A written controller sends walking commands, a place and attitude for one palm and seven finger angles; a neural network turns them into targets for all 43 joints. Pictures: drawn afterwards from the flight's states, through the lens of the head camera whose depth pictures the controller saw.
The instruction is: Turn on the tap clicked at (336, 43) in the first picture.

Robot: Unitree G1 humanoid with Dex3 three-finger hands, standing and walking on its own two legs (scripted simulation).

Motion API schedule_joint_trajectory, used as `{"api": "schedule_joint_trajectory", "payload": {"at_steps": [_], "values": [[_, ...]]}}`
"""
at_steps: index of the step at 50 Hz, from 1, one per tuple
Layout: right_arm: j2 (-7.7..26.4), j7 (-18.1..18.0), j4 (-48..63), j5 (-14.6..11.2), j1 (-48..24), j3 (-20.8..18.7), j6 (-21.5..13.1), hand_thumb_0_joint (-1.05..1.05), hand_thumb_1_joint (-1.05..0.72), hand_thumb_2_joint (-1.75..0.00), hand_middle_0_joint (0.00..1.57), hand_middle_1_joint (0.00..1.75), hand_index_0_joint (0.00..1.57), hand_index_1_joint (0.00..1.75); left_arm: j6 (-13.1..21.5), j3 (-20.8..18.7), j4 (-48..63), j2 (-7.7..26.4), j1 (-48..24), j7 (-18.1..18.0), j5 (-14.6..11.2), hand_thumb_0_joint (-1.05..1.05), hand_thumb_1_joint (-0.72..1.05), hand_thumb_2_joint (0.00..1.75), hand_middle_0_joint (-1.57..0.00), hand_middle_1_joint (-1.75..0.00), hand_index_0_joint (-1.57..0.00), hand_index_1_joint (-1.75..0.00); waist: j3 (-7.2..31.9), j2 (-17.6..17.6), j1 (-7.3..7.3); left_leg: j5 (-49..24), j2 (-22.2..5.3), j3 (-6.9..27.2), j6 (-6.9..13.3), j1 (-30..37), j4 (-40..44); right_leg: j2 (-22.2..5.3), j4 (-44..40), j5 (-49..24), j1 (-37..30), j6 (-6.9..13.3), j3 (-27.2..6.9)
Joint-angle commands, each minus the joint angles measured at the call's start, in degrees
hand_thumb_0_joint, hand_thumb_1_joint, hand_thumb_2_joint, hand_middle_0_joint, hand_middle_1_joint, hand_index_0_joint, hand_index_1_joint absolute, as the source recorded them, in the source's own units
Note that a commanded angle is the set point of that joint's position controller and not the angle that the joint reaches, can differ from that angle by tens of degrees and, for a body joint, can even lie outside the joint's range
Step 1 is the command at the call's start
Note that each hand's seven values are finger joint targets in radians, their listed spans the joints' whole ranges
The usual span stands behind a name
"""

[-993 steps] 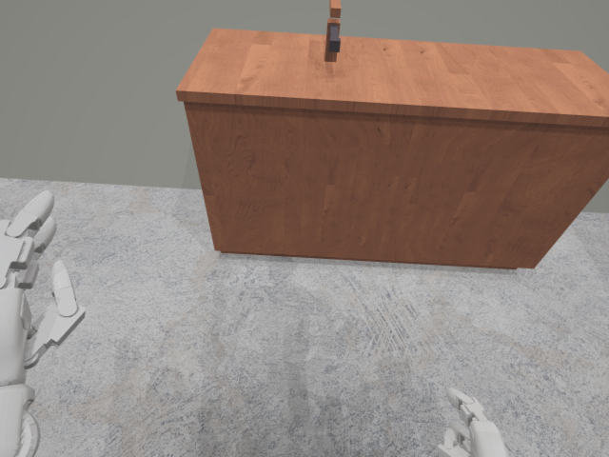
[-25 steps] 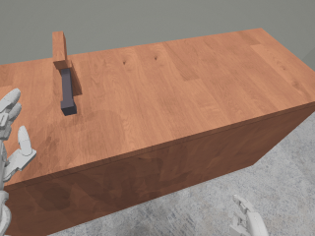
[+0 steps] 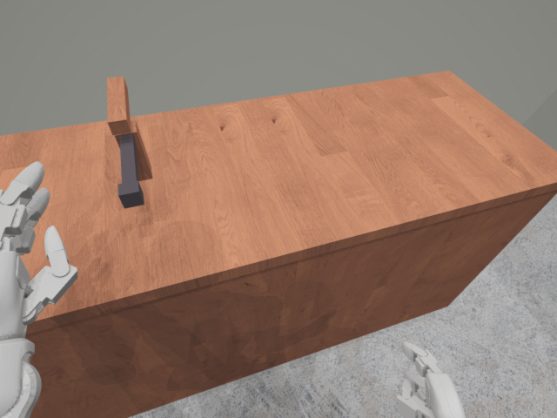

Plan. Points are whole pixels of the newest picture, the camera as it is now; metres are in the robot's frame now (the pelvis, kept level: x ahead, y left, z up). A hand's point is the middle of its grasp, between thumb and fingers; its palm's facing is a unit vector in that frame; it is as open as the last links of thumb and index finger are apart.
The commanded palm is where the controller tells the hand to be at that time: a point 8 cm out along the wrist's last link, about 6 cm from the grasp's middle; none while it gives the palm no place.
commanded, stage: look again from close up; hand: left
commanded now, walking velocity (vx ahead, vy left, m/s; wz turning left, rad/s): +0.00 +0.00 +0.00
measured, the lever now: (131, 194) +0.38 +0.26 +0.10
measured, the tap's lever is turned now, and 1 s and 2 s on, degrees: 0 0 0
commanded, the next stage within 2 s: shuffle to correct the standing spot in 0.14 s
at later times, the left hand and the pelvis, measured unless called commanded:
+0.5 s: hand (86, 257) +0.24 +0.24 +0.16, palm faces +0.41 -0.84 -0.35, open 7.4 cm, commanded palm +0.18 +0.27 +0.18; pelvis +0.02 -0.01 +0.00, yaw +0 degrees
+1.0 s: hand (154, 241) +0.26 +0.17 +0.16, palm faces +0.35 -0.84 -0.41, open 7.4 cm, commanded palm +0.20 +0.22 +0.18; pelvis +0.05 -0.07 -0.01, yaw +2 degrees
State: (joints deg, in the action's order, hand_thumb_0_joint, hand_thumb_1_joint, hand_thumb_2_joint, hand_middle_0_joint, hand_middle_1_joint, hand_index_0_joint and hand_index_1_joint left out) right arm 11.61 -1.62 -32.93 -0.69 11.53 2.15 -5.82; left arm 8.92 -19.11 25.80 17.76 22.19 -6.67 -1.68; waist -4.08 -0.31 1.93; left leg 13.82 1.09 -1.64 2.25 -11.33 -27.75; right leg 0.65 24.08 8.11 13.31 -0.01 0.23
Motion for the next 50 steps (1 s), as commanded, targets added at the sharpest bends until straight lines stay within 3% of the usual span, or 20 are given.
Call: {"api": "schedule_joint_trajectory", "payload": {"at_steps": [1,2,3,7,14,16,17,20,22,23,26,27,28,34,37,38,42,46,47,50], "values": [[7.2,-0.46,9.56,-0.08,-5.92,-3.37,-3.61,0.0,-0.9,-0.9,0.2,0.3,0.2,0.3,3.96,-5.73,11.85,10.04,-4.11,-1.18,-0.2,0.0,0.9,0.9,-0.2,-0.3,-0.2,-0.3,7.07,2.4,-1.27,5.08,-5.41,4.43,-1.07,-3.36,7.13,-4.59,-4.95,3.85,-3.73,1.47,-4.59],[7.33,-0.51,9.38,-0.2,-6.25,-3.45,-3.53,0.0,-0.9,-0.9,0.2,0.3,0.2,0.3,3.99,-7.54,11.53,11.83,-2.63,-1.41,-0.15,0.0,0.9,0.9,-0.2,-0.3,-0.2,-0.3,7.42,3.19,-1.19,4.44,-5.54,4.61,-0.97,-2.95,7.43,-4.54,-4.66,3.36,-3.72,1.49,-4.5],[7.05,-0.42,9.34,-0.08,-5.73,-3.28,-3.31,0.0,-0.9,-0.9,0.2,0.3,0.2,0.3,4.15,-5.89,11.04,9.61,-2.18,-1.2,-0.35,0.0,0.9,0.9,-0.2,-0.3,-0.2,-0.3,7.11,3.37,-1.32,5.09,-5.63,4.73,-1.09,-3.61,7.76,-4.36,-4.43,3.88,-3.88,1.39,-3.91],[7.34,-0.45,9.38,-0.38,-5.95,-3.54,-3.4,0.0,-0.9,-0.9,0.2,0.3,0.2,0.3,4.65,-7.81,11.63,11.76,-0.69,-1.24,-0.48,0.0,0.9,0.9,-0.2,-0.3,-0.2,-0.3,7.25,3.23,-1.27,4.29,-5.89,5.16,-0.94,-4.13,8.29,-4.23,-3.9,3.03,-4.45,1.23,-3.48],[7.23,-0.64,8.88,-0.16,-5.59,-3.7,-3.54,0.0,-0.9,-0.9,0.2,0.3,0.2,0.3,4.98,-6.68,11.53,10.79,-0.7,-0.9,-0.95,0.0,0.9,0.9,-0.2,-0.3,-0.2,-0.3,7.92,1.48,-1.36,2.98,-6.57,5.53,-0.89,-2.43,8.31,-3.91,-3.28,1.92,-4.35,0.96,-3.21],[7.34,-0.67,8.72,-0.11,-5.44,-3.89,-3.48,0.0,-0.9,-0.9,0.2,0.3,0.2,0.3,4.93,-6.41,11.65,10.73,-1.92,-0.78,-0.84,0.0,0.9,0.9,-0.2,-0.3,-0.2,-0.3,7.16,2.95,-1.43,7.2,-7.64,6.65,-0.65,-2.73,10.03,-2.92,-2.41,4.7,-3.3,0.94,-2.52],[7.16,-0.78,8.51,-0.28,-6.13,-3.76,-3.34,0.0,-0.9,-0.9,0.2,0.3,0.2,0.3,4.88,-6.83,12.72,11.6,-2.96,-0.83,-0.77,0.0,0.9,0.9,-0.2,-0.3,-0.2,-0.3,6.78,5.5,-1.55,9.29,-8.17,7.27,-0.44,-2.61,11.3,-2.54,-1.71,5.57,-2.59,0.85,-2.03],[7.09,-0.7,8.69,-0.19,-5.73,-3.75,-3.21,0.0,-0.9,-0.9,0.2,0.3,0.2,0.3,4.65,-5.07,12.81,10.08,-5.28,-0.85,-0.56,0.0,0.9,0.9,-0.2,-0.3,-0.2,-0.3,5.67,7.61,-1.48,12.82,-9.83,9.39,0.0,-3.3,13.24,-1.26,0.6,5.73,-1.89,0.96,-0.45],[6.75,-0.57,8.76,-0.3,-6.27,-3.49,-3.08,0.0,-0.9,-0.9,0.2,0.3,0.2,0.3,4.34,-5.71,14.27,11.47,-6.47,-0.93,-0.5,0.0,0.9,0.9,-0.2,-0.3,-0.2,-0.3,6.15,7.81,-1.51,10.61,-10.17,9.91,-0.03,-2.07,13.01,-1.12,1.19,4.77,-1.61,1.09,-0.06],[6.76,-0.55,8.69,-0.02,-5.96,-3.48,-2.84,0.0,-0.9,-0.9,0.2,0.3,0.2,0.3,4.1,-4.73,12.96,10.28,-6.16,-0.87,-0.61,0.0,0.9,0.9,-0.2,-0.3,-0.2,-0.3,5.37,7.36,-1.47,9.92,-10.4,9.67,0.14,-2.36,12.42,-1.04,0.88,4.4,-1.37,1.16,0.25],[6.61,-0.18,8.95,-0.1,-5.46,-3.78,-2.59,0.0,-0.9,-0.9,0.2,0.3,0.2,0.3,3.46,-5.16,12.5,10.81,-5.53,-0.85,-0.93,0.0,0.9,0.9,-0.2,-0.3,-0.2,-0.3,7.2,4.54,-1.49,1.15,-9.83,7.66,0.22,-1.02,7.98,-1.93,0.0,-0.73,-3.61,1.84,-0.46],[6.39,-0.05,8.92,-0.36,-5.97,-3.67,-2.4,0.0,-0.9,-0.9,0.2,0.3,0.2,0.3,3.03,-5.96,12.39,11.54,-4.12,-0.83,-1.15,0.0,0.9,0.9,-0.2,-0.3,-0.2,-0.3,7.77,4.45,-1.67,-2.64,-9.37,6.6,-0.03,-0.01,6.52,-2.31,0.07,-2.66,-3.7,2.05,-0.85],[6.49,0.13,8.87,-0.18,-5.31,-3.61,-2.04,0.0,-0.9,-0.9,0.2,0.3,0.2,0.3,2.87,-4.36,12.22,9.65,-3.82,-0.53,-1.44,0.0,0.9,0.9,-0.2,-0.3,-0.2,-0.3,7.58,4.36,-1.84,-4.51,-9.08,6.06,-0.23,-0.28,5.41,-2.23,0.24,-3.85,-3.81,2.26,-0.68],[6.39,0.35,9.78,-0.66,-5.48,-4.12,-0.74,0.0,-0.9,-0.9,0.2,0.3,0.2,0.3,2.2,-7.08,15.41,12.03,-0.42,-0.33,-2.72,0.0,0.9,0.9,-0.2,-0.3,-0.2,-0.3,11.47,4.09,-2.27,-17.82,-9.4,4.66,-0.67,2.52,-0.44,-3.71,1.86,-13.86,-6.36,3.19,-1.98],[5.96,0.31,9.98,-1.0,-6.53,-3.86,-0.03,0.0,-0.9,-0.9,0.2,0.3,0.2,0.3,1.77,-8.69,16.93,13.42,1.51,-0.48,-3.31,0.0,0.9,0.9,-0.2,-0.3,-0.2,-0.3,12.21,5.03,-2.54,-20.07,-9.19,3.85,-0.93,2.72,-2.41,-4.73,2.01,-17.59,-7.25,3.57,-3.3],[5.98,0.33,9.87,-0.6,-5.86,-3.71,0.3,0.0,-0.9,-0.9,0.2,0.3,0.2,0.3,1.76,-7.95,16.16,12.32,2.33,-0.37,-3.59,0.0,0.9,0.9,-0.2,-0.3,-0.2,-0.3,12.05,3.29,-2.58,-18.99,-9.0,3.44,-0.95,2.06,-3.23,-4.82,1.71,-18.08,-7.54,3.68,-3.33],[5.99,0.07,10.1,-1.29,-6.62,-4.08,0.93,0.0,-0.9,-0.9,0.2,0.3,0.2,0.3,1.3,-9.61,17.91,13.95,3.19,-0.63,-4.35,0.0,0.9,0.9,-0.2,-0.3,-0.2,-0.3,13.31,2.56,-2.95,-18.23,-8.06,2.49,-1.3,2.11,-5.67,-6.81,2.11,-23.02,-8.65,4.55,-5.32],[6.19,-0.03,10.12,-1.18,-6.95,-4.15,1.14,0.0,-0.9,-0.9,0.2,0.3,0.2,0.3,1.61,-9.92,15.71,13.42,5.52,-0.92,-4.48,0.0,0.9,0.9,-0.2,-0.3,-0.2,-0.3,12.03,1.87,-2.75,-11.89,-6.24,2.12,-1.56,-0.23,-5.76,-8.63,-0.62,-24.35,-9.61,3.64,-7.97],[6.32,-0.16,9.78,-1.34,-7.83,-3.97,1.3,0.0,-0.9,-0.9,0.2,0.3,0.2,0.3,1.6,-10.12,16.05,13.79,6.34,-1.23,-4.25,0.0,0.9,0.9,-0.2,-0.3,-0.2,-0.3,11.66,3.94,-2.65,-11.34,-5.84,2.32,-1.44,-0.5,-5.07,-9.26,-0.9,-25.19,-9.9,3.45,-8.39],[6.53,-0.32,9.84,-1.27,-7.61,-4.01,1.27,0.0,-0.9,-0.9,0.2,0.3,0.2,0.3,2.11,-9.39,14.95,12.79,7.01,-1.26,-4.07,0.0,0.9,0.9,-0.2,-0.3,-0.2,-0.3,10.95,1.39,-2.32,-7.67,-4.81,2.31,-1.28,-1.92,-4.18,-9.74,-2.75,-23.28,-10.81,1.74,-8.86]]}}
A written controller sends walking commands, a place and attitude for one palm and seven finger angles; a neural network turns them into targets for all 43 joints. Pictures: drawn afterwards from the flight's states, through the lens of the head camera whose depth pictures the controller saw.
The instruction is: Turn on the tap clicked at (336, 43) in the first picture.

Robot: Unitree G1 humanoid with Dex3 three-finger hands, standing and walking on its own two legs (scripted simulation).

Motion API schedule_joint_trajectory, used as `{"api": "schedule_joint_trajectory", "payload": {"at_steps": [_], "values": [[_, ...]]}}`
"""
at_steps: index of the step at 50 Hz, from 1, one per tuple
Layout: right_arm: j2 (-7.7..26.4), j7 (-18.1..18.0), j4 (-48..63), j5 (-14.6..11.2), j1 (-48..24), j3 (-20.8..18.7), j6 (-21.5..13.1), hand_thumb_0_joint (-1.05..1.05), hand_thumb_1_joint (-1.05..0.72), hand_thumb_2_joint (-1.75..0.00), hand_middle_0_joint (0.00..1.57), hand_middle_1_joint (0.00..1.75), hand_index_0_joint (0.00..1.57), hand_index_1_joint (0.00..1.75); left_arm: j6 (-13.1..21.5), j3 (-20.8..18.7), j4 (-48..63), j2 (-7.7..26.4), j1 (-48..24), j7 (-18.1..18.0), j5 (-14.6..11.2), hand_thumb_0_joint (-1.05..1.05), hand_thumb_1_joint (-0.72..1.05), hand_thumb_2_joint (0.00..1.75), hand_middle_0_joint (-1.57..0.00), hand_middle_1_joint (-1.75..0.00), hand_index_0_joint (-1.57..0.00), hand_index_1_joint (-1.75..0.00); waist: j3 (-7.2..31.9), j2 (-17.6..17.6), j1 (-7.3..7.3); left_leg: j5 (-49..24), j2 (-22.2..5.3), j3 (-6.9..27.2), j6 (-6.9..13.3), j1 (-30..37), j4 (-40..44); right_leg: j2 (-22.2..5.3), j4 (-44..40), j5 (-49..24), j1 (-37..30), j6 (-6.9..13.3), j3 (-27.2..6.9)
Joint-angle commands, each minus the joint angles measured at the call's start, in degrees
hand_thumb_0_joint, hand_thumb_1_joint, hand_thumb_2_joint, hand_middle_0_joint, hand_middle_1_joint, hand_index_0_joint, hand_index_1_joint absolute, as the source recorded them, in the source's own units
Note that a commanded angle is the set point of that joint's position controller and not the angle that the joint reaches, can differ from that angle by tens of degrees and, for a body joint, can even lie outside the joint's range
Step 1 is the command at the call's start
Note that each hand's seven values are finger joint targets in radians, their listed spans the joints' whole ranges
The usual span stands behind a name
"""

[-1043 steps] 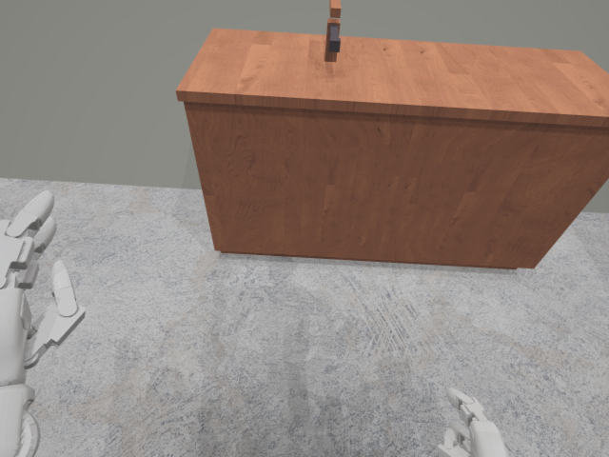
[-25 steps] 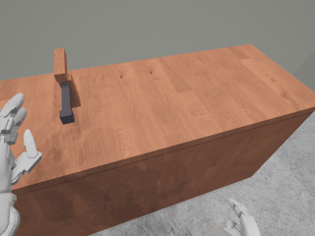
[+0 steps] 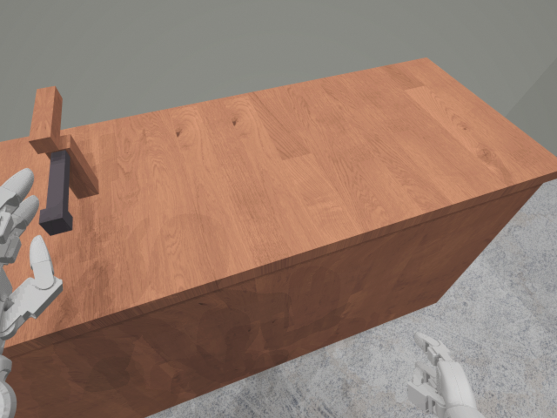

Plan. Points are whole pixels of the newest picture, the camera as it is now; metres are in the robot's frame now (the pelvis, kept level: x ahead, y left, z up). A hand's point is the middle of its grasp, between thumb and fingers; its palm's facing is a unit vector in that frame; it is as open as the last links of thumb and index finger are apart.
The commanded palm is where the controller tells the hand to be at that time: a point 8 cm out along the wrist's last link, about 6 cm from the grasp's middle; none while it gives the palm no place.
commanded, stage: come to a stop and stand still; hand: left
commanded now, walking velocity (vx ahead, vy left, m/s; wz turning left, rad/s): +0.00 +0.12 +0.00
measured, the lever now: (56, 220) +0.34 +0.32 +0.11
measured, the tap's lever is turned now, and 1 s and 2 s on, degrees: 0 0 0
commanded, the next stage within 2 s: look again from close up in 1.02 s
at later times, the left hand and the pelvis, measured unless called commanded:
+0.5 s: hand out of the picture +0.16 +0.29 +0.16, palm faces +0.40 -0.85 -0.35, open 7.4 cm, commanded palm +0.11 +0.33 +0.18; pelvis -0.04 +0.05 +0.01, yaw +0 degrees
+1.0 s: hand out of the picture +0.19 +0.31 +0.16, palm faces +0.38 -0.84 -0.38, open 7.4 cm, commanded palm +0.13 +0.35 +0.18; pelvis -0.02 +0.07 +0.01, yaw +0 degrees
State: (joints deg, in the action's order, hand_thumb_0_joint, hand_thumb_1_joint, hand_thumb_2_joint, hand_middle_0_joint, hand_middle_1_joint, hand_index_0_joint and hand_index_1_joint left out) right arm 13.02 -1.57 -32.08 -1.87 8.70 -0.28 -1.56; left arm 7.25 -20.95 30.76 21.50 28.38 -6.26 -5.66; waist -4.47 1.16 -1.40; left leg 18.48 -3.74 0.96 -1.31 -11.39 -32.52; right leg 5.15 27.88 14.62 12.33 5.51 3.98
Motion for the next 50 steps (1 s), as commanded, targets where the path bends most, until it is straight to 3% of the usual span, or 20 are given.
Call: {"api": "schedule_joint_trajectory", "payload": {"at_steps": [1,2,4,7,8,11,12,16,17,19,22,25,28,37,40,43,47,50], "values": [[5.09,-0.48,8.99,-0.1,-4.91,-1.58,-3.01,0.0,-0.9,-0.9,0.2,0.3,0.2,0.3,3.95,-7.77,9.72,9.34,0.92,-1.74,0.0,0.0,0.9,0.9,-0.2,-0.3,-0.2,-0.3,11.12,-1.71,1.17,-11.18,0.22,-0.27,2.43,-2.29,0.81,-14.5,-7.3,-28.19,-9.75,-4.29,-12.91],[5.39,-0.7,8.69,-0.34,-5.67,-1.59,-2.95,0.0,-0.9,-0.9,0.2,0.3,0.2,0.3,3.9,-7.79,10.23,9.77,0.74,-1.93,0.13,0.0,0.9,0.9,-0.2,-0.3,-0.2,-0.3,10.51,-0.46,1.37,-11.45,0.15,0.0,2.58,-1.96,1.38,-14.98,-7.43,-28.42,-9.35,-4.44,-13.15],[5.49,-0.73,8.77,-0.11,-4.96,-1.68,-3.1,0.0,-0.9,-0.9,0.2,0.3,0.2,0.3,4.24,-7.01,9.87,8.94,0.42,-1.9,0.2,0.0,0.9,0.9,-0.2,-0.3,-0.2,-0.3,11.2,-1.81,1.44,-10.95,0.24,0.11,2.71,-1.8,2.19,-14.88,-7.88,-25.07,-9.47,-4.66,-12.61],[5.76,-1.15,8.19,-0.33,-5.44,-1.74,-3.61,0.0,-0.9,-0.9,0.2,0.3,0.2,0.3,4.09,-7.38,9.4,9.94,-0.89,-2.05,0.29,0.0,0.9,0.9,-0.2,-0.3,-0.2,-0.3,10.36,-2.38,1.73,-10.69,-0.27,0.92,2.91,0.3,4.11,-14.84,-8.91,-18.29,-6.6,-4.12,-12.29],[5.61,-1.17,8.24,-0.08,-4.87,-1.59,-3.7,0.0,-0.9,-0.9,0.2,0.3,0.2,0.3,4.03,-6.02,8.34,8.44,-0.7,-1.93,0.3,0.0,0.9,0.9,-0.2,-0.3,-0.2,-0.3,10.06,-2.87,1.52,-10.12,-0.32,1.01,3.07,0.77,4.34,-14.32,-9.51,-15.06,-5.38,-4.29,-11.87],[5.75,-1.31,8.38,-0.14,-4.56,-1.82,-4.3,0.0,-0.9,-0.9,0.2,0.3,0.2,0.3,3.56,-5.75,7.49,8.45,-2.16,-1.88,0.43,0.0,0.9,0.9,-0.2,-0.3,-0.2,-0.3,8.92,-4.54,1.57,-7.92,-0.05,1.22,3.14,0.84,4.26,-14.24,-11.69,-6.55,-2.97,-4.15,-12.88],[5.86,-1.5,7.87,-0.3,-5.05,-1.85,-4.34,0.0,-0.9,-0.9,0.2,0.3,0.2,0.3,3.44,-6.15,7.81,9.21,-2.47,-1.98,0.59,0.0,0.9,0.9,-0.2,-0.3,-0.2,-0.3,9.2,-3.15,1.69,-8.08,-0.21,1.35,3.29,1.93,4.9,-14.3,-11.54,-5.97,-2.31,-3.85,-12.81],[5.7,-1.43,8.19,0.08,-4.69,-1.61,-5.19,0.0,-0.9,-0.9,0.2,0.3,0.2,0.3,3.33,-4.51,8.25,7.89,-4.79,-1.9,0.95,0.0,0.9,0.9,-0.2,-0.3,-0.2,-0.3,8.29,-3.64,1.75,-5.3,-0.53,2.05,3.49,1.66,6.85,-13.31,-12.53,0.61,-0.94,-3.98,-11.84],[5.86,-1.52,7.82,0.03,-5.21,-1.44,-5.31,0.0,-0.9,-0.9,0.2,0.3,0.2,0.3,3.29,-4.57,8.89,8.5,-5.48,-1.93,1.05,0.0,0.9,0.9,-0.2,-0.3,-0.2,-0.3,7.55,-1.36,1.77,-5.27,-0.98,2.49,3.57,2.24,8.16,-12.96,-12.33,0.95,-0.17,-3.95,-11.48],[5.78,-1.44,8.13,0.39,-4.77,-1.2,-5.65,0.0,-0.9,-0.9,0.2,0.3,0.2,0.3,3.45,-3.63,8.79,7.63,-6.44,-1.99,1.49,0.0,0.9,0.9,-0.2,-0.3,-0.2,-0.3,6.05,-0.59,1.86,-1.45,-1.46,3.63,3.79,-0.1,10.51,-11.63,-12.45,4.05,-0.3,-4.29,-10.43],[5.85,-1.38,8.06,0.47,-5.24,-0.94,-6.08,0.0,-0.9,-0.9,0.2,0.3,0.2,0.3,3.57,-3.99,9.78,8.42,-7.59,-2.19,2.13,0.0,0.9,0.9,-0.2,-0.3,-0.2,-0.3,4.9,2.75,2.01,1.74,-2.35,5.31,3.89,-1.6,14.2,-10.15,-11.28,3.85,-0.79,-4.39,-9.38],[5.6,-1.16,8.4,0.71,-3.88,-0.88,-6.47,0.0,-0.9,-0.9,0.2,0.3,0.2,0.3,3.95,-2.99,9.21,6.82,-8.03,-2.32,2.73,0.0,0.9,0.9,-0.2,-0.3,-0.2,-0.3,4.55,5.06,2.2,7.1,-3.23,6.89,3.89,-5.22,17.78,-8.59,-8.9,2.2,-3.5,-4.66,-7.73],[5.53,-1.03,8.42,0.9,-3.62,-0.78,-6.59,0.0,-0.9,-0.9,0.2,0.3,0.2,0.3,4.38,-3.25,9.79,6.95,-7.62,-2.32,3.04,0.0,0.9,0.9,-0.2,-0.3,-0.2,-0.3,5.37,6.04,2.33,7.07,-4.08,8.18,3.67,-5.8,20.08,-7.61,-6.39,-1.54,-5.48,-4.81,-6.15],[5.48,-0.6,8.44,0.88,-3.39,-1.3,-7.04,0.0,-0.9,-0.9,0.2,0.3,0.2,0.3,5.07,-4.13,9.56,7.35,-5.67,-2.12,3.01,0.0,0.9,0.9,-0.2,-0.3,-0.2,-0.3,7.34,4.34,2.47,-5.21,-3.19,5.89,2.13,-2.44,16.91,-8.72,-6.29,-8.95,-7.09,-4.35,-5.65],[5.46,-0.67,8.38,1.0,-2.95,-1.51,-6.72,0.0,-0.9,-0.9,0.2,0.3,0.2,0.3,5.17,-4.06,8.52,6.89,-5.31,-2.05,2.78,0.0,0.9,0.9,-0.2,-0.3,-0.2,-0.3,8.09,1.57,2.45,-7.47,-2.94,5.15,2.08,-1.83,15.44,-9.25,-6.69,-10.62,-7.64,-4.28,-6.04],[5.53,-0.78,8.11,1.07,-3.23,-1.42,-6.36,0.0,-0.9,-0.9,0.2,0.3,0.2,0.3,5.05,-3.76,8.7,6.47,-4.96,-1.93,2.47,0.0,0.9,0.9,-0.2,-0.3,-0.2,-0.3,8.47,0.98,2.35,-10.58,-2.58,4.7,1.71,-0.77,14.47,-9.5,-6.53,-12.13,-7.5,-4.26,-5.95],[5.58,-0.96,8.22,0.75,-3.98,-1.65,-6.21,0.0,-0.9,-0.9,0.2,0.3,0.2,0.3,5.19,-4.77,11.25,7.93,-5.56,-2.24,2.43,0.0,0.9,0.9,-0.2,-0.3,-0.2,-0.3,9.43,3.66,2.42,-14.74,-2.63,4.83,1.04,1.0,13.69,-9.81,-5.69,-14.12,-7.64,-4.04,-5.93],[5.4,-0.89,8.46,0.86,-3.59,-1.75,-6.03,0.0,-0.9,-0.9,0.2,0.3,0.2,0.3,5.2,-3.97,11.16,6.99,-4.98,-2.14,2.26,0.0,0.9,0.9,-0.2,-0.3,-0.2,-0.3,9.73,2.98,2.45,-17.06,-2.66,4.4,0.94,1.87,12.89,-9.9,-5.66,-15.54,-7.67,-4.02,-5.93]]}}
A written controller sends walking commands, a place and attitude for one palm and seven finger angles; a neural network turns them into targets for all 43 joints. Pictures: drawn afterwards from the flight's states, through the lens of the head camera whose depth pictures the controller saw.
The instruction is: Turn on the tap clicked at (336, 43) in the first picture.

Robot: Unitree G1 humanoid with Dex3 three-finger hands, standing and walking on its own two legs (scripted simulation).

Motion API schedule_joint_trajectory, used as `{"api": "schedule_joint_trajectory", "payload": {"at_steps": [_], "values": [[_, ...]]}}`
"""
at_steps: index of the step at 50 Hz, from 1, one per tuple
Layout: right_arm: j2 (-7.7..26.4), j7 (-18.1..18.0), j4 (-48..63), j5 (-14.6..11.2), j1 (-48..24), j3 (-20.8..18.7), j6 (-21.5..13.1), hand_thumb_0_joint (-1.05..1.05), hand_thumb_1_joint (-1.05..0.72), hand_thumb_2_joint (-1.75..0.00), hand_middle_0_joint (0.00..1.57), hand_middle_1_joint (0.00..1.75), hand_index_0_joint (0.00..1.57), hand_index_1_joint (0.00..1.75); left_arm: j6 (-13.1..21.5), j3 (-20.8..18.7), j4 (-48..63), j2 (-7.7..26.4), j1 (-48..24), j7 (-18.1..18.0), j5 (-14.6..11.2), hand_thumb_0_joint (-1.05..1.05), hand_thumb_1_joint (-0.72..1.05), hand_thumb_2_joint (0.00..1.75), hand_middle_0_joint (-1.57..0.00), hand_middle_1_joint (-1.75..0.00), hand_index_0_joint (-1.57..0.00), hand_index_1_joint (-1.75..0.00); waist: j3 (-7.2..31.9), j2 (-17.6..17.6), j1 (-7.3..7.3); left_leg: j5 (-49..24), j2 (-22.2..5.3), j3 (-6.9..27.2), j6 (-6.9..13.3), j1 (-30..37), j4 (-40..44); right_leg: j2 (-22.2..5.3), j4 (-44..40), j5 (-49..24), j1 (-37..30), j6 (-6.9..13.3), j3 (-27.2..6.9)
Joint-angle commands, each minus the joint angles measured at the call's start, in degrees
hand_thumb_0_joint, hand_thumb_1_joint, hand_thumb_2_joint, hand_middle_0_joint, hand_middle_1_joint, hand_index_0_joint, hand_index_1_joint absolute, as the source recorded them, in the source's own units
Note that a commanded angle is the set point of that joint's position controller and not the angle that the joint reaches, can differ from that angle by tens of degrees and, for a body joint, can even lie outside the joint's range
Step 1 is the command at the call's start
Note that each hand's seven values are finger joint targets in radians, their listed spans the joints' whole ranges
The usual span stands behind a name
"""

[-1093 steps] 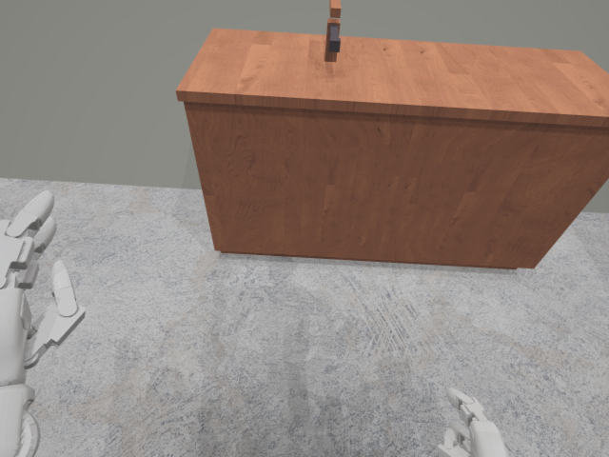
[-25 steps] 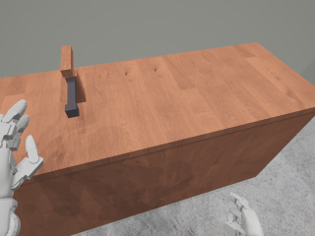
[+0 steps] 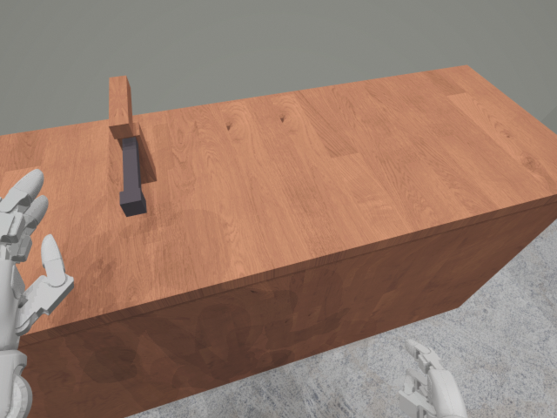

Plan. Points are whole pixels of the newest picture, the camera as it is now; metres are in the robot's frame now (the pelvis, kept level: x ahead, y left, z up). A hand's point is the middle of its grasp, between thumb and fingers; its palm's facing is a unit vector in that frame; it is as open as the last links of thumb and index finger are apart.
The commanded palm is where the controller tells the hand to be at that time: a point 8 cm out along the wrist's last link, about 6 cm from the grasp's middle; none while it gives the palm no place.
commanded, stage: come to a stop and stand still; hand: left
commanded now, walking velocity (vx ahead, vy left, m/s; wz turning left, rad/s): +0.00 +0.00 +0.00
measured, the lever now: (133, 202) +0.37 +0.24 +0.10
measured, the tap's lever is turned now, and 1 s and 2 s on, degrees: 0 0 0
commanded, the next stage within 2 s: look again from close up in 0.02 s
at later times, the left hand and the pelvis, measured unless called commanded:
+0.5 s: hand (106, 300) +0.21 +0.21 +0.12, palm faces +0.24 -0.88 -0.41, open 7.4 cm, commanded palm +0.15 +0.26 +0.17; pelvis -0.01 -0.02 -0.01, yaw -2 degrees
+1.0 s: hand (58, 280) +0.22 +0.25 +0.15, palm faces +0.36 -0.86 -0.35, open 7.4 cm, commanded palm +0.15 +0.28 +0.17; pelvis -0.01 +0.01 +0.00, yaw -1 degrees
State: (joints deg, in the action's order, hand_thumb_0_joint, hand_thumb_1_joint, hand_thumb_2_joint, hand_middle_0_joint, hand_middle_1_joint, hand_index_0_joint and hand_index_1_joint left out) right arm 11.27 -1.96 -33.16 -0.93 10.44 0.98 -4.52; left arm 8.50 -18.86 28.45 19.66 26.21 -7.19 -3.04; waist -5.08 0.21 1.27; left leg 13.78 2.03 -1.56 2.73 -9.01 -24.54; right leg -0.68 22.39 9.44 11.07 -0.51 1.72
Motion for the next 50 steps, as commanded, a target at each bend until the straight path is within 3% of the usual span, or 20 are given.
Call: {"api": "schedule_joint_trajectory", "payload": {"at_steps": [1,5,6,7,8,10,12,13,15,17,19,21,22,23,25,32,35,41,42,50], "values": [[7.15,-0.52,9.56,-0.07,-5.32,-3.04,-2.96,0.0,-0.9,-0.9,0.2,0.3,0.2,0.3,3.99,-6.51,13.58,9.26,-2.61,-1.33,-0.38,0.0,0.9,0.9,-0.2,-0.3,-0.2,-0.3,10.55,4.31,-0.18,-12.53,-8.42,6.89,-3.07,-0.79,4.78,-4.26,-0.27,-10.63,-6.8,2.03,-3.73],[7.08,-0.62,9.7,-0.23,-5.39,-3.11,-2.42,0.0,-0.9,-0.9,0.2,0.3,0.2,0.3,3.56,-6.59,12.57,8.84,-0.95,-1.31,-0.74,0.0,0.9,0.9,-0.2,-0.3,-0.2,-0.3,10.99,2.57,-0.38,-13.81,-8.17,6.52,-2.81,-0.37,3.59,-4.64,-0.6,-12.26,-7.1,2.09,-4.19],[8.47,-0.75,7.57,2.94,3.63,-3.47,-5.58,0.0,-0.9,-0.9,0.2,0.3,0.2,0.3,9.22,-41.23,22.87,56.59,-61.35,-0.82,9.42,0.0,0.9,0.9,-0.2,-0.3,-0.2,-0.3,6.76,-7.0,1.07,-17.33,-7.83,3.15,-0.47,-9.99,-4.59,-2.88,-0.73,-10.72,-2.1,1.3,-4.69],[4.64,-0.08,3.48,-0.74,-1.8,-3.42,-4.41,0.0,-0.9,-0.9,0.2,0.3,0.2,0.3,6.99,-25.47,-0.58,32.06,-45.21,0.12,3.82,0.0,0.9,0.9,-0.2,-0.3,-0.2,-0.3,11.37,5.42,-0.42,-23.67,-9.6,4.2,-3.52,1.03,-2.44,-7.43,4.14,-9.2,2.4,5.21,-2.21],[5.71,0.88,6.05,0.5,-1.31,-4.31,-4.12,0.0,-0.9,-0.9,0.2,0.3,0.2,0.3,6.75,-19.19,-1.01,22.78,-30.25,0.65,2.51,0.0,0.9,0.9,-0.2,-0.3,-0.2,-0.3,13.98,4.97,0.6,-28.97,-7.24,3.84,-5.32,5.36,-0.83,-3.93,6.38,-15.03,-0.69,5.06,-3.62],[7.73,2.13,7.62,-0.03,-0.04,-4.87,-5.11,0.0,-0.9,-0.9,0.2,0.3,0.2,0.3,6.18,-10.01,-4.69,13.66,-19.58,2.71,1.17,0.0,0.9,0.9,-0.2,-0.3,-0.2,-0.3,18.32,8.79,0.56,-28.46,-6.5,2.17,-3.64,6.43,-3.19,-3.97,5.04,-17.47,-3.01,3.61,-6.22],[6.69,4.59,9.11,-1.41,-1.77,-4.56,-5.07,0.0,-0.9,-0.9,0.2,0.3,0.2,0.3,5.48,-1.3,0.23,3.11,-7.63,3.94,-0.18,0.0,0.9,0.9,-0.2,-0.3,-0.2,-0.3,18.97,8.48,0.8,-28.67,-7.14,1.91,-2.08,7.57,-2.81,-3.3,5.54,-18.07,-3.78,1.94,-4.64],[7.17,5.25,10.29,-1.37,-1.54,-4.4,-4.68,0.0,-0.9,-0.9,0.2,0.3,0.2,0.3,4.99,1.43,4.69,2.23,-4.9,4.26,0.35,0.0,0.9,0.9,-0.2,-0.3,-0.2,-0.3,17.1,7.02,0.64,-27.34,-8.03,2.36,-1.57,5.39,-2.19,-3.19,5.04,-16.02,-4.06,1.49,-3.66],[7.52,5.15,11.43,-1.5,-3.23,-3.96,-4.34,0.0,-0.9,-0.9,0.2,0.3,0.2,0.3,4.06,-0.3,8.13,5.09,-2.36,3.69,0.76,0.0,0.9,0.9,-0.2,-0.3,-0.2,-0.3,13.07,0.41,0.72,-18.83,-8.22,2.23,-1.51,-0.96,-0.69,-3.18,3.12,-13.48,-5.79,1.18,-3.26],[7.7,3.84,11.01,-1.35,-4.8,-3.68,-3.7,0.0,-0.9,-0.9,0.2,0.3,0.2,0.3,3.84,-9.28,7.25,13.23,-0.99,1.39,1.2,0.0,0.9,0.9,-0.2,-0.3,-0.2,-0.3,12.03,-4.85,0.97,-9.71,-7.24,1.49,-1.89,-2.89,0.58,-3.49,1.75,-10.26,-5.49,1.47,-3.94],[6.73,1.93,12.25,-0.92,-5.29,-2.94,-3.17,0.0,-0.9,-0.9,0.2,0.3,0.2,0.3,4.6,-12.84,7.58,15.11,-3.53,0.82,0.51,0.0,0.9,0.9,-0.2,-0.3,-0.2,-0.3,10.64,-10.91,0.58,-4.0,-5.5,2.19,-1.97,-5.44,0.44,-4.54,-0.25,-5.32,-4.46,2.09,-5.03],[6.13,0.58,12.49,-0.8,-5.62,-2.35,-3.09,0.0,-0.9,-0.9,0.2,0.3,0.2,0.3,5.68,-13.7,8.85,15.16,-6.3,0.75,-0.32,0.0,0.9,0.9,-0.2,-0.3,-0.2,-0.3,8.55,-5.92,-0.08,-0.8,-4.97,2.57,-1.59,-4.92,1.12,-4.81,-1.9,0.54,-0.97,2.49,-7.18],[6.53,0.1,12.21,-0.83,-6.12,-2.27,-2.94,0.0,-0.9,-0.9,0.2,0.3,0.2,0.3,6.1,-16.29,12.81,19.06,-9.69,0.14,-0.06,0.0,0.9,0.9,-0.2,-0.3,-0.2,-0.3,8.34,0.25,-0.19,-0.1,-5.44,2.52,-1.31,-4.48,1.84,-4.51,-1.42,1.26,-0.31,2.48,-7.63],[5.98,-0.2,12.18,-0.65,-5.54,-2.2,-3.14,0.0,-0.9,-0.9,0.2,0.3,0.2,0.3,6.22,-12.88,11.54,14.87,-9.35,0.32,-0.48,0.0,0.9,0.9,-0.2,-0.3,-0.2,-0.3,8.29,4.41,-0.34,1.69,-5.71,2.88,-1.02,-5.72,2.5,-4.4,-1.18,2.01,-1.5,2.53,-7.37],[6.4,-0.21,11.74,-0.54,-4.71,-2.2,-4.34,0.0,-0.9,-0.9,0.2,0.3,0.2,0.3,6.66,-12.08,12.82,15.26,-11.65,0.28,-0.17,0.0,0.9,0.9,-0.2,-0.3,-0.2,-0.3,8.9,9.38,0.19,3.55,-5.55,2.49,-0.82,-6.7,2.54,-3.9,-1.42,1.15,-3.8,2.55,-7.89],[7.42,0.67,8.74,-0.24,-2.72,-2.61,-7.27,0.0,-0.9,-0.9,0.2,0.3,0.2,0.3,6.56,-3.53,5.77,7.34,-8.35,1.22,0.99,0.0,0.9,0.9,-0.2,-0.3,-0.2,-0.3,8.2,0.81,0.12,5.66,-4.34,2.15,-0.82,-0.64,0.61,-4.35,-6.27,10.17,2.99,2.86,-9.15],[7.89,0.57,8.65,-0.19,-2.35,-2.51,-6.58,0.0,-0.9,-0.9,0.2,0.3,0.2,0.3,6.17,-3.75,2.58,7.99,-8.23,1.12,1.4,0.0,0.9,0.9,-0.2,-0.3,-0.2,-0.3,5.61,-1.7,0.26,7.8,-5.43,3.98,-1.01,-3.99,3.87,-2.9,-5.1,11.18,3.53,2.11,-7.17],[7.25,0.33,10.18,-0.39,-3.51,-2.08,-5.75,0.0,-0.9,-0.9,0.2,0.3,0.2,0.3,6.94,-6.13,3.75,10.26,-12.7,1.14,2.05,0.0,0.9,0.9,-0.2,-0.3,-0.2,-0.3,4.95,0.97,0.57,9.12,-7.44,5.62,-0.54,-9.18,8.65,-1.29,-0.87,4.47,-2.32,1.21,-4.24],[7.22,0.44,10.03,-0.39,-4.16,-1.91,-5.91,0.0,-0.9,-0.9,0.2,0.3,0.2,0.3,7.32,-7.92,6.74,12.7,-14.29,1.1,2.12,0.0,0.9,0.9,-0.2,-0.3,-0.2,-0.3,6.11,2.37,0.68,8.0,-7.34,5.62,-0.69,-8.75,9.02,-1.06,-0.15,3.15,-3.56,1.06,-3.7],[7.24,1.44,9.94,0.32,-3.01,-2.33,-7.04,0.0,-0.9,-0.9,0.2,0.3,0.2,0.3,7.89,-6.16,11.7,10.46,-10.83,1.0,1.84,0.0,0.9,0.9,-0.2,-0.3,-0.2,-0.3,11.18,5.77,0.64,-8.77,-6.66,4.69,-2.19,-2.69,4.71,-1.78,1.39,-9.21,-6.51,1.87,-3.13]]}}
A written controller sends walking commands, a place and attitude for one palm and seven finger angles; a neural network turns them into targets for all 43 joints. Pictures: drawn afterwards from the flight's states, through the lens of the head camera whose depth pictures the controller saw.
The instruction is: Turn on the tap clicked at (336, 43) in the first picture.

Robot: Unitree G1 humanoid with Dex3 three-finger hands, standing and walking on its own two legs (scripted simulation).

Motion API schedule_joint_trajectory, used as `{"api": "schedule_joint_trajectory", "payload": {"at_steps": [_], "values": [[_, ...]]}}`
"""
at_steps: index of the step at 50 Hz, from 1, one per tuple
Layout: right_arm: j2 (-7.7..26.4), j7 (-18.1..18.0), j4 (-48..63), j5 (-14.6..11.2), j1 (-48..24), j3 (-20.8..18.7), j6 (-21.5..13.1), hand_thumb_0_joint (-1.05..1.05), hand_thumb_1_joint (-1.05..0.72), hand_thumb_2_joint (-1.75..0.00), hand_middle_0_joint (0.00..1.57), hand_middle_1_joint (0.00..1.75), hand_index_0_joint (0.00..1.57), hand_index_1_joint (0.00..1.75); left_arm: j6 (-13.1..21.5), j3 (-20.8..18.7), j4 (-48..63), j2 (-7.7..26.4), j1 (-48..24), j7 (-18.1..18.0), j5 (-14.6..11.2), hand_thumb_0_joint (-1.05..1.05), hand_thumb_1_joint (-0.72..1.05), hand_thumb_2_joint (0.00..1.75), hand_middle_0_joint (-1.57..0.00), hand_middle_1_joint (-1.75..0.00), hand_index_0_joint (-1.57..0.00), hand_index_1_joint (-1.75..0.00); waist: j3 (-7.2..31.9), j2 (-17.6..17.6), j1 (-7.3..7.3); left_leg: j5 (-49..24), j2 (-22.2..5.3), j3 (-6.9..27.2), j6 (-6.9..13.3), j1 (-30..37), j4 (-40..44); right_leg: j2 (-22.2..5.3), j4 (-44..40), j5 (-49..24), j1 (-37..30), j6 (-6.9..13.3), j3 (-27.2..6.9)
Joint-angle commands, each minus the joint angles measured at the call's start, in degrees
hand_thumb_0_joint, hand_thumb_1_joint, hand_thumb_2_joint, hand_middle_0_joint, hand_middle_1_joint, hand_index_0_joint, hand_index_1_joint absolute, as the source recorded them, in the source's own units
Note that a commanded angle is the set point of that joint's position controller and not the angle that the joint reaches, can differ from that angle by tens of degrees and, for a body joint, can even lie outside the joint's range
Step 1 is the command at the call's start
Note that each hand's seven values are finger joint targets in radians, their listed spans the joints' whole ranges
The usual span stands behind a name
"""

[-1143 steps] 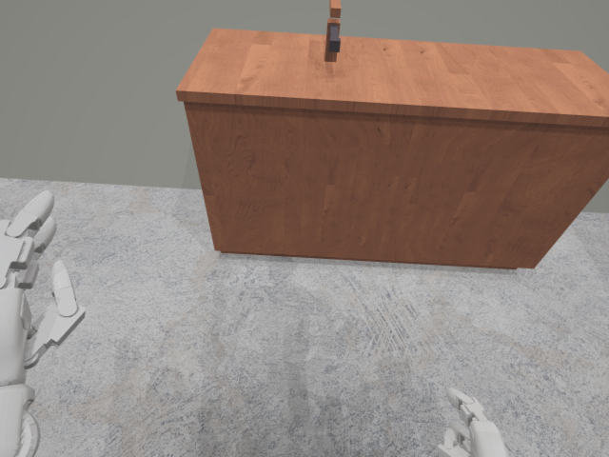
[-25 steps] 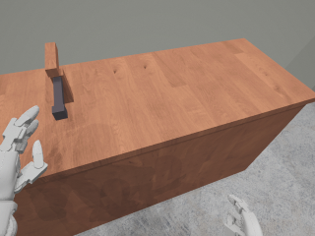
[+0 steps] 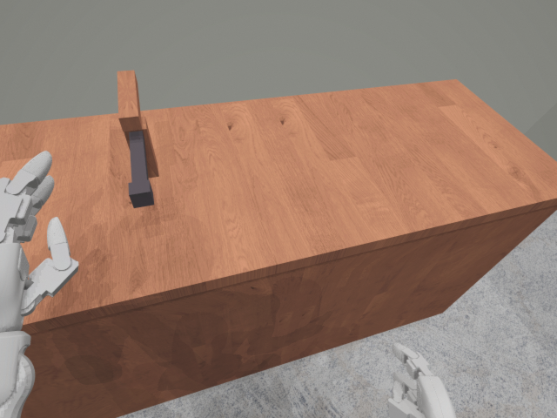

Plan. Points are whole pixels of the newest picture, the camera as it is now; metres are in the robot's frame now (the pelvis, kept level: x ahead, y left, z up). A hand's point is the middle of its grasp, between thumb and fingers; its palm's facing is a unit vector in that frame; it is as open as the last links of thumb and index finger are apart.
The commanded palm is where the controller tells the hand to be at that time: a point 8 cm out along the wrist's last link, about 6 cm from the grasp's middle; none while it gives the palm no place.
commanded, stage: come to a stop and stand still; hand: left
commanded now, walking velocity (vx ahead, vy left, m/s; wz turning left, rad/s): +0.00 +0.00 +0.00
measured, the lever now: (141, 194) +0.37 +0.24 +0.10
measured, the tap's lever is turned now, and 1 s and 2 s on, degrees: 0 0 0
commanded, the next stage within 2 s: look again from close up in 0.60 s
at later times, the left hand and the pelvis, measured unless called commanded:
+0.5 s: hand (26, 222) +0.24 +0.29 +0.19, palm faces +0.50 -0.77 -0.38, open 7.4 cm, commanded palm +0.16 +0.28 +0.18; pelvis +0.00 +0.00 +0.00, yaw +0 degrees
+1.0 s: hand (94, 267) +0.22 +0.22 +0.17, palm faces +0.39 -0.87 -0.31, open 7.4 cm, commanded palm +0.16 +0.26 +0.18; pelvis -0.01 -0.02 +0.00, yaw +0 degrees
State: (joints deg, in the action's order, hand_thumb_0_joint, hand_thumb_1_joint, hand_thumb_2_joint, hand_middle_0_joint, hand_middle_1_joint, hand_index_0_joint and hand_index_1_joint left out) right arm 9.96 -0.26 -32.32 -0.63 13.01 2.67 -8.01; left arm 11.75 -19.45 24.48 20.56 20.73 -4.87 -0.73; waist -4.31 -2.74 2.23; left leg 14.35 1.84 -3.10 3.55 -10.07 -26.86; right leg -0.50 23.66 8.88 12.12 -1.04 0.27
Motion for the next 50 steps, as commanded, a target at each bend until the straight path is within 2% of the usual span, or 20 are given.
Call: {"api": "schedule_joint_trajectory", "payload": {"at_steps": [1,9,17,18,19,20,21,22,23,25,27,29,31,32,38,43,46,47,48,50], "values": [[8.39,-0.18,9.06,-0.02,-5.57,-4.05,-3.4,0.0,-0.9,-0.9,0.2,0.3,0.2,0.3,4.47,-5.32,14.88,9.1,-4.5,-1.29,-0.53,0.0,0.9,0.9,-0.2,-0.3,-0.2,-0.3,10.51,8.07,-0.37,-10.11,-6.63,6.06,-3.19,-1.07,6.72,-2.17,-0.03,-8.97,-7.3,2.38,-1.77],[8.54,-0.44,9.0,-0.45,-5.67,-4.52,-0.97,0.0,-0.9,-0.9,0.2,0.3,0.2,0.3,3.18,-5.99,12.0,8.99,-2.62,-1.13,-1.04,0.0,0.9,0.9,-0.2,-0.3,-0.2,-0.3,10.19,4.82,-0.62,-17.66,-7.36,6.37,-4.74,0.72,5.89,-2.07,0.08,-10.71,-6.25,2.04,-0.62],[8.4,-0.78,9.6,-0.57,-7.33,-4.24,-0.64,0.0,-0.9,-0.9,0.2,0.3,0.2,0.3,2.95,-6.7,16.12,10.61,-3.92,-1.76,-0.88,0.0,0.9,0.9,-0.2,-0.3,-0.2,-0.3,9.17,7.56,-0.5,-9.82,-6.95,5.86,-4.0,-1.02,7.32,-2.37,-0.6,-8.85,-7.27,2.24,-1.21],[8.43,-0.81,9.42,-0.28,-6.78,-4.21,-0.49,0.0,-0.9,-0.9,0.2,0.3,0.2,0.3,3.06,-4.89,15.32,8.41,-3.9,-1.64,-1.03,0.0,0.9,0.9,-0.2,-0.3,-0.2,-0.3,8.84,7.75,-0.65,-8.7,-6.82,6.08,-4.01,-1.5,7.64,-2.3,-0.79,-8.0,-7.04,2.43,-1.21],[10.35,-0.66,7.96,4.01,0.12,-3.65,-3.75,0.0,-0.9,-0.9,0.2,0.3,0.2,0.3,9.58,-38.79,30.37,55.58,-65.16,-1.97,9.43,0.0,0.9,0.9,-0.2,-0.3,-0.2,-0.3,1.92,6.62,-0.76,-12.95,-8.21,6.18,-1.12,-14.18,1.01,-1.63,1.04,-6.38,-2.64,2.72,-2.27],[2.62,-0.47,4.05,1.25,-5.21,-1.63,-3.89,0.0,-0.9,-0.9,0.2,0.3,0.2,0.3,7.37,-15.56,-6.43,18.08,-28.81,0.55,2.1,0.0,0.9,0.9,-0.2,-0.3,-0.2,-0.3,12.47,5.77,0.03,-16.61,-5.65,7.65,-2.2,-1.39,4.4,-4.21,1.22,-5.08,0.29,4.95,-2.25],[6.53,-0.74,7.56,0.64,-3.8,-4.43,-4.41,0.0,-0.9,-0.9,0.2,0.3,0.2,0.3,6.91,-11.37,0.38,14.15,-13.03,0.37,-0.64,0.0,0.9,0.9,-0.2,-0.3,-0.2,-0.3,9.88,8.24,0.84,-20.31,-6.39,5.88,-3.59,1.15,4.14,-2.97,-0.62,-11.69,-3.89,4.65,-6.38],[7.35,0.35,8.34,-0.63,-3.69,-4.92,-4.77,0.0,-0.9,-0.9,0.2,0.3,0.2,0.3,5.4,-5.16,-1.33,5.23,-6.82,0.33,-1.76,0.0,0.9,0.9,-0.2,-0.3,-0.2,-0.3,13.83,15.69,0.04,-25.58,-6.35,4.04,-4.88,6.25,3.09,-2.67,3.51,-11.98,-4.81,4.61,-3.88],[8.74,0.77,8.63,-0.25,-2.5,-5.93,-4.36,0.0,-0.9,-0.9,0.2,0.3,0.2,0.3,5.83,-4.95,5.63,7.71,-9.05,0.5,-1.6,0.0,0.9,0.9,-0.2,-0.3,-0.2,-0.3,15.84,18.75,-0.49,-28.6,-7.6,5.2,-4.76,5.35,2.79,-2.98,5.08,-8.49,-4.65,3.79,-2.55],[8.79,2.14,9.1,-0.16,-3.74,-5.63,-4.18,0.0,-0.9,-0.9,0.2,0.3,0.2,0.3,6.21,-2.17,11.94,5.43,-3.9,0.62,-1.92,0.0,0.9,0.9,-0.2,-0.3,-0.2,-0.3,14.75,16.87,-0.07,-27.98,-9.36,6.06,-4.1,2.66,3.81,-2.29,5.82,-4.67,-5.3,3.07,-1.19],[8.12,2.44,9.83,-0.92,-5.54,-4.9,-4.15,0.0,-0.9,-0.9,0.2,0.3,0.2,0.3,5.4,-2.32,11.9,5.15,2.89,0.06,-2.32,0.0,0.9,0.9,-0.2,-0.3,-0.2,-0.3,12.89,9.18,0.37,-20.45,-9.39,5.64,-3.03,-1.61,4.78,-1.87,5.4,-5.5,-7.15,2.15,-0.15],[8.85,1.55,10.0,-0.82,-5.13,-5.03,-3.61,0.0,-0.9,-0.9,0.2,0.3,0.2,0.3,5.02,-6.0,11.76,8.69,2.69,-0.81,-2.17,0.0,0.9,0.9,-0.2,-0.3,-0.2,-0.3,11.25,-0.81,0.04,-11.26,-8.3,6.33,-3.34,-6.67,5.38,-2.18,3.35,-5.9,-8.97,1.82,-0.7],[8.67,-0.08,9.85,-0.76,-6.0,-4.92,-3.35,0.0,-0.9,-0.9,0.2,0.3,0.2,0.3,5.09,-9.71,8.62,11.12,0.89,-1.32,-2.62,0.0,0.9,0.9,-0.2,-0.3,-0.2,-0.3,8.64,-7.52,-0.24,-0.35,-6.55,6.08,-3.02,-7.47,5.88,-2.97,-0.19,-0.81,-5.94,1.77,-3.12],[9.11,-0.77,9.61,-0.79,-6.49,-4.89,-2.99,0.0,-0.9,-0.9,0.2,0.3,0.2,0.3,5.23,-12.96,10.27,14.42,-1.17,-1.82,-2.56,0.0,0.9,0.9,-0.2,-0.3,-0.2,-0.3,8.2,-4.66,-0.6,1.35,-5.98,6.08,-2.84,-6.75,6.27,-3.07,-0.77,1.28,-4.52,2.06,-3.78],[8.29,-2.41,8.63,-0.23,-6.8,-3.93,-4.09,0.0,-0.9,-0.9,0.2,0.3,0.2,0.3,6.53,-7.7,11.06,10.35,-10.62,-1.28,-1.57,0.0,0.9,0.9,-0.2,-0.3,-0.2,-0.3,4.85,7.09,-0.96,12.72,-5.45,5.85,-0.99,-7.21,7.98,-3.16,-4.91,12.88,-0.92,2.39,-6.17],[8.63,-1.81,7.48,-0.06,-5.24,-4.05,-5.93,0.0,-0.9,-0.9,0.2,0.3,0.2,0.3,6.14,-2.28,11.07,6.08,-9.02,-1.56,-0.4,0.0,0.9,0.9,-0.2,-0.3,-0.2,-0.3,6.25,6.17,-0.79,10.13,-4.06,4.38,-1.43,-5.12,6.52,-2.79,-6.89,13.28,-1.51,2.44,-6.7],[8.98,-1.54,7.34,-0.01,-4.88,-4.5,-5.78,0.0,-0.9,-0.9,0.2,0.3,0.2,0.3,5.66,-3.35,9.85,6.84,-6.42,-1.93,-0.09,0.0,0.9,0.9,-0.2,-0.3,-0.2,-0.3,5.53,3.87,-0.55,7.47,-3.84,4.5,-1.87,-5.56,6.22,-2.7,-7.5,12.37,-1.44,2.48,-6.98],[8.96,-1.56,7.15,-0.04,-5.51,-4.42,-5.57,0.0,-0.9,-0.9,0.2,0.3,0.2,0.3,5.47,-6.07,9.17,9.35,-4.87,-2.17,-0.12,0.0,0.9,0.9,-0.2,-0.3,-0.2,-0.3,5.42,3.84,-0.39,6.58,-3.91,4.46,-2.12,-5.24,6.63,-2.47,-7.62,11.51,-1.41,2.32,-6.21],[8.83,-1.54,7.41,0.1,-5.09,-4.27,-5.18,0.0,-0.9,-0.9,0.2,0.3,0.2,0.3,5.42,-4.93,8.21,7.46,-4.15,-1.96,-0.36,0.0,0.9,0.9,-0.2,-0.3,-0.2,-0.3,5.47,3.24,-0.68,5.94,-4.0,5.08,-2.18,-6.3,6.95,-2.55,-7.0,11.11,-2.38,2.36,-5.56],[8.85,-1.61,7.77,0.04,-5.27,-4.56,-4.72,0.0,-0.9,-0.9,0.2,0.3,0.2,0.3,5.41,-6.75,8.65,8.78,-3.28,-1.98,-0.57,0.0,0.9,0.9,-0.2,-0.3,-0.2,-0.3,5.62,3.13,-0.53,3.42,-4.11,4.86,-2.22,-6.3,6.89,-2.31,-6.5,7.57,-3.34,2.34,-5.67]]}}
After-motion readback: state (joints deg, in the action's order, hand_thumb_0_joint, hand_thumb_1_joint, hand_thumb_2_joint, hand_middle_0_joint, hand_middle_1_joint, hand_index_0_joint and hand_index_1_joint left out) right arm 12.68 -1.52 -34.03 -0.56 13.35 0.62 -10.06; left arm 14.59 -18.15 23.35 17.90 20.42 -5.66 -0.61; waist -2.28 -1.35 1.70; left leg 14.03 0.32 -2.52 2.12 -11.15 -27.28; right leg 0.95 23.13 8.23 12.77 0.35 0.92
